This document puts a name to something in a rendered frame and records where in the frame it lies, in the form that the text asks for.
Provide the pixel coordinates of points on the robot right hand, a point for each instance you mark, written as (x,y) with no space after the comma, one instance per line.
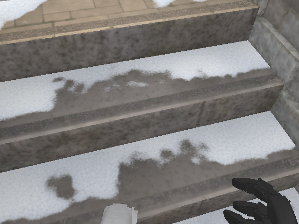
(278,209)

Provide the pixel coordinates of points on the robot left thigh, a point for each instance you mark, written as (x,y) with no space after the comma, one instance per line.
(119,213)

